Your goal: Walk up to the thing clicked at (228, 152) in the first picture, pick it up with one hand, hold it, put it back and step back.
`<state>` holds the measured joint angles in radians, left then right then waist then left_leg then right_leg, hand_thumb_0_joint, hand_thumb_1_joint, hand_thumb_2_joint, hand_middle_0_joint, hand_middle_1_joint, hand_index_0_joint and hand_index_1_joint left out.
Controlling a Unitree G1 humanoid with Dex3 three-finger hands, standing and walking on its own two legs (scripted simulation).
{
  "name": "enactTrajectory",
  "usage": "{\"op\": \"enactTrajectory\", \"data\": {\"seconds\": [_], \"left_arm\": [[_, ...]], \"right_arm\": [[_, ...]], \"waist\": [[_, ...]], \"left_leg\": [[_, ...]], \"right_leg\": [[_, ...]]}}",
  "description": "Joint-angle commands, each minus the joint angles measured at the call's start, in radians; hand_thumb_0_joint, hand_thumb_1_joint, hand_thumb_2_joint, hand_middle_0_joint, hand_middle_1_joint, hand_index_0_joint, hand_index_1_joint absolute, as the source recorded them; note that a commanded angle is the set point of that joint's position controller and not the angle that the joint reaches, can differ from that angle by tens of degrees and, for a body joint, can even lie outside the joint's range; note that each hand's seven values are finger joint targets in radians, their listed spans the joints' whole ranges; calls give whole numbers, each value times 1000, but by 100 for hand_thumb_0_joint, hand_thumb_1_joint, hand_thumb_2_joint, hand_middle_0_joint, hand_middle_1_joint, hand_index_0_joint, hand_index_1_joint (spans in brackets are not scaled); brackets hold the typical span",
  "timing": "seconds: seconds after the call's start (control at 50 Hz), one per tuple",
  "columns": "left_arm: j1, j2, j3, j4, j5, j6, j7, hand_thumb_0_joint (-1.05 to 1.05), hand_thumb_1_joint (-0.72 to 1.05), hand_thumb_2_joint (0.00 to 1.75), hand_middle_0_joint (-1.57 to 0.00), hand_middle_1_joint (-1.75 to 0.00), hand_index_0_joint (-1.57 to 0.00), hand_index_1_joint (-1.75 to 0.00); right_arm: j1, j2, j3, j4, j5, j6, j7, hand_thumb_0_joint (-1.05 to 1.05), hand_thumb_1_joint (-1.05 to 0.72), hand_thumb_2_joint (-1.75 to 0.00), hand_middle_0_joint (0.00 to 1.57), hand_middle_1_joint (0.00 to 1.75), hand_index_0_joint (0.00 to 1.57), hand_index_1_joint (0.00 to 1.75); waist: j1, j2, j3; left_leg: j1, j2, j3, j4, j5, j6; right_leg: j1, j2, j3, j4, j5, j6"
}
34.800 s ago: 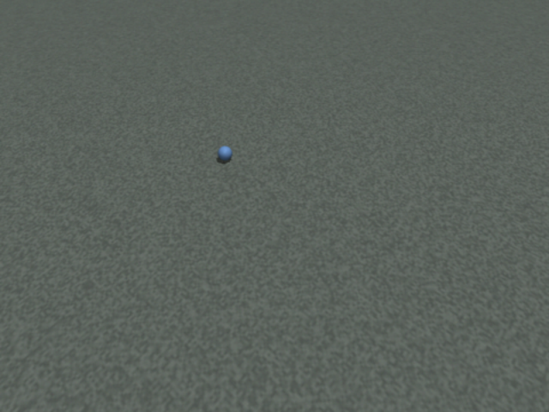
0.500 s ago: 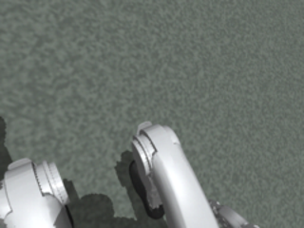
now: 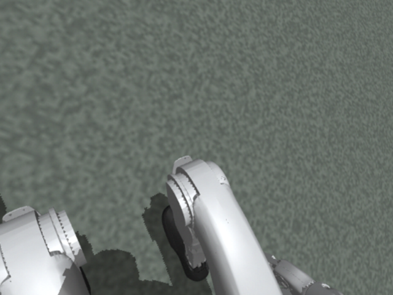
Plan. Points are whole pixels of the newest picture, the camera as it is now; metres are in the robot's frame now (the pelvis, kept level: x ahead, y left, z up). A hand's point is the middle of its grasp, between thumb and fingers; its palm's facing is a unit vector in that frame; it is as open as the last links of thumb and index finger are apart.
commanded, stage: open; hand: left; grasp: from above
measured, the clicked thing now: out of the picture +0.42 +0.30 -0.26
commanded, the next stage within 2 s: withdraw in 0.66 s
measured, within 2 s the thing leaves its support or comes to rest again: neither
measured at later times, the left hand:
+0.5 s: hand out of the picture +0.41 +0.31 -0.25, palm faces -0.44 -0.16 -0.88, open 13.3 cm
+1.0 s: hand out of the picture +0.43 +0.31 -0.22, palm faces -0.34 -0.15 -0.93, open 14.0 cm
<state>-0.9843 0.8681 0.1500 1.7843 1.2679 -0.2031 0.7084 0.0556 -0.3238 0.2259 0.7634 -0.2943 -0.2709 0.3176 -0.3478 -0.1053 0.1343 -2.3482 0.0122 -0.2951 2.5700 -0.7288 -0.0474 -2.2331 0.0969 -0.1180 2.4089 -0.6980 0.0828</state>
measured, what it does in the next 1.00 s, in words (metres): stands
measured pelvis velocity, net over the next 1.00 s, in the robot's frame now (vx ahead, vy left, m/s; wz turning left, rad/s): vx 0.00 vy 0.00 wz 0.00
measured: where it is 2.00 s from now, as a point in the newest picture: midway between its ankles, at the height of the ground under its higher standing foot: (140, 283)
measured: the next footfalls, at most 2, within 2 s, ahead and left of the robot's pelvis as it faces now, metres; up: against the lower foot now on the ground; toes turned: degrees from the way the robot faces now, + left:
none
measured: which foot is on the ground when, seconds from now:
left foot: down 0.00-1.00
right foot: down 0.00-1.00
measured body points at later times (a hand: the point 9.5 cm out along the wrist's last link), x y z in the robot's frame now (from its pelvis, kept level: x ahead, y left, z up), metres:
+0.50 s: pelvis +0.00 +0.00 +0.00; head +0.26 +0.13 +0.35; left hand +0.43 +0.31 -0.20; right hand +0.06 -0.25 -0.07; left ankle +0.06 +0.14 -0.26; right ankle +0.11 -0.13 -0.26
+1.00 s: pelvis +0.00 +0.00 +0.00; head +0.25 +0.12 +0.36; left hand +0.44 +0.31 -0.17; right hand +0.06 -0.26 -0.06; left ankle +0.06 +0.14 -0.26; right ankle +0.11 -0.13 -0.26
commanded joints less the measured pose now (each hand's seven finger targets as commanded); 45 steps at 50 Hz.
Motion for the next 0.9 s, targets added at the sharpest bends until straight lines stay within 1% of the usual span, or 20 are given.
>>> {"op": "enactTrajectory", "data": {"seconds": [0.0,0.04,0.16,0.2,0.3,0.34,0.36,0.4,0.44,0.46,0.52,0.54,0.58,0.6,0.64,0.7,0.72,0.76,0.82,0.88], "left_arm": [[-217,188,-24,-83,-11,-1,28,0,-10,65,-37,-79,-40,-76],[-209,198,-12,-75,-13,-4,32,0,-19,72,-34,-80,-36,-78],[-233,181,-47,-79,-17,-11,23,0,-29,80,-26,-86,-27,-85],[-217,188,-39,-94,-21,-11,27,0,-32,83,-24,-89,-25,-88],[-227,153,-75,-84,-12,-3,16,0,-39,87,-16,-97,-17,-95],[-215,160,-70,-81,-20,1,15,0,-42,88,-14,-99,-16,-97],[-207,186,-32,-116,-30,-1,25,0,-43,90,-12,-100,-14,-98],[-207,153,-70,-67,-24,7,19,0,-46,91,-10,-102,-12,-100],[-209,168,-65,-92,-15,6,20,0,-48,94,-8,-105,-10,-103],[-213,183,-43,-95,-25,5,25,0,-48,94,-8,-105,-9,-102],[-219,170,-56,-81,-23,7,18,0,-49,94,-7,-105,-9,-103],[-197,178,-41,-81,-28,5,24,0,-50,96,-7,-105,-8,-104],[-217,189,-45,-69,-25,5,21,0,-47,92,-7,-106,-9,-104],[-184,194,-25,-76,-32,4,24,0,-49,95,-7,-106,-9,-104],[-202,188,-28,-89,-32,3,26,0,-48,94,-7,-106,-9,-104],[-220,170,-60,-76,-24,5,18,0,-47,93,-6,-107,-9,-104],[-233,202,-45,-97,-23,1,19,0,-46,94,-7,-107,-9,-105],[-205,208,-25,-95,-34,1,20,0,-51,98,-7,-103,-8,-101],[-238,188,-50,-127,-24,-1,19,0,-52,98,-6,-101,-7,-100],[-261,257,10,-321,-25,-4,14,0,-52,98,-7,-101,-7,-100]], "right_arm": [[182,-308,-84,11,8,3,-11,0,-90,-90,20,30,20,30],[186,-315,-84,13,5,4,-12,0,-90,-90,20,30,20,30],[184,-312,-77,8,6,-9,-10,0,-90,-90,20,30,20,30],[187,-319,-80,11,11,-8,-14,0,-90,-90,20,30,20,30],[182,-316,-71,3,6,-17,1,0,-90,-90,20,30,20,30],[185,-320,-69,7,5,-20,3,0,-90,-90,20,30,20,30],[192,-329,-79,12,11,-15,-1,0,-90,-90,20,30,20,30],[183,-317,-65,6,8,-21,4,0,-90,-90,20,30,20,30],[190,-323,-69,3,12,-21,6,0,-90,-90,20,30,20,30],[193,-327,-71,4,14,-21,2,0,-89,-90,20,30,20,30],[194,-326,-69,0,13,-26,6,0,-90,-90,20,30,20,30],[188,-328,-71,0,13,-21,1,0,-90,-90,20,30,20,30],[199,-326,-65,-10,12,-24,4,0,-90,-90,20,30,20,30],[200,-330,-72,-3,13,-18,-1,0,-90,-90,20,30,20,30],[193,-323,-70,2,14,-17,-5,0,-89,-90,20,30,20,30],[185,-323,-68,-12,13,-16,-8,0,-89,-90,20,30,20,30],[200,-331,-67,-10,10,-14,-8,0,-90,-90,20,30,20,30],[202,-331,-70,-6,13,-7,-14,0,-90,-90,20,30,20,30],[202,-315,-66,-1,9,-10,-11,0,-90,-90,20,30,20,30],[203,-313,-94,5,20,-5,-9,0,-90,-90,20,30,20,30]], "waist": [[-34,446,-629],[-31,444,-624],[-45,422,-586],[-30,432,-617],[-48,465,-610],[-40,461,-599],[-15,486,-642],[-42,466,-585],[-39,448,-598],[-30,450,-610],[-47,423,-581],[-37,426,-596],[-51,415,-575],[-29,421,-604],[-29,461,-637],[-54,414,-587],[-50,432,-603],[-31,436,-625],[-44,479,-633],[11,620,-790]], "left_leg": [[465,30,147,-258,209,51],[462,32,143,-263,206,51],[443,31,142,-250,169,53],[457,32,138,-265,184,49],[500,35,125,-260,233,39],[486,32,135,-263,219,43],[508,33,132,-282,236,38],[477,34,133,-264,213,41],[469,33,133,-262,220,44],[473,33,134,-269,219,44],[459,33,128,-266,196,46],[457,34,132,-271,195,47],[449,32,134,-268,178,49],[455,33,135,-279,196,48],[492,35,129,-283,219,39],[447,33,136,-260,178,50],[455,33,135,-266,191,50],[466,34,137,-274,207,48],[494,36,137,-272,222,41],[612,36,143,-287,287,26]], "right_leg": [[341,20,-155,-201,276,-93],[350,23,-155,-209,272,-94],[318,17,-156,-211,240,-90],[334,21,-158,-213,249,-93],[317,17,-173,-182,299,-92],[329,20,-167,-199,288,-91],[348,23,-166,-205,294,-96],[319,21,-169,-195,283,-93],[331,22,-167,-201,287,-92],[340,23,-164,-205,285,-93],[321,17,-167,-203,263,-90],[343,25,-162,-217,262,-92],[332,18,-163,-215,249,-90],[359,25,-157,-223,259,-93],[353,22,-164,-204,277,-96],[333,19,-162,-216,254,-90],[342,20,-162,-221,260,-90],[365,24,-155,-227,273,-92],[360,19,-161,-205,291,-95],[373,12,-158,-184,334,-106]]}}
